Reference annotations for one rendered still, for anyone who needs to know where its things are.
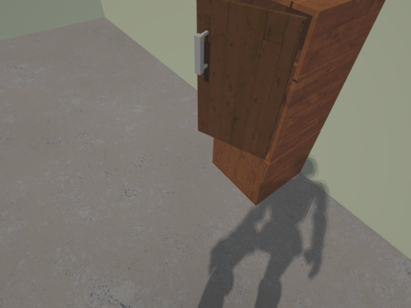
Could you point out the handle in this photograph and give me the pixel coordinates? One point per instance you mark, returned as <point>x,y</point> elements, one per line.
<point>199,52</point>

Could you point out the cupboard door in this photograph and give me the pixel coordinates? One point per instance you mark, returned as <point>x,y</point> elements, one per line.
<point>249,52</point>

